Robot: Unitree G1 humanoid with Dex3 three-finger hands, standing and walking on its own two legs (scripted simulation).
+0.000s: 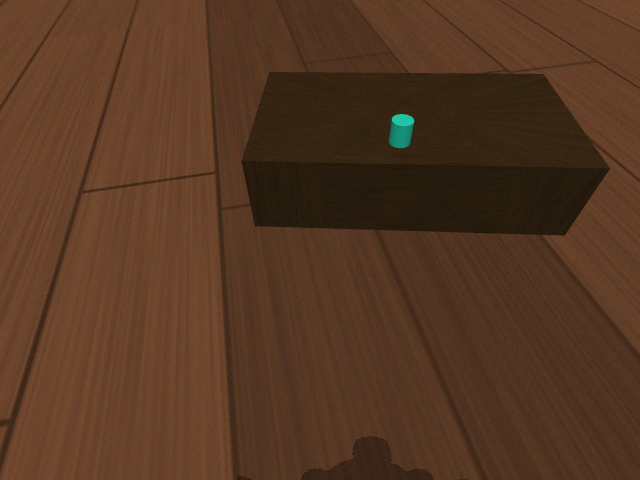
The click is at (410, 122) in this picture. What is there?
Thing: squat round
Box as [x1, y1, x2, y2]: [389, 114, 413, 147]
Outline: 398,114 392,117 389,143 395,147 405,147 409,144 413,118 405,114
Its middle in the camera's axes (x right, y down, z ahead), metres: +0.32 -0.41 +1.49
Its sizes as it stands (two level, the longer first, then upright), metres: 0.085 0.085 0.097
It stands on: a support 0.36 m high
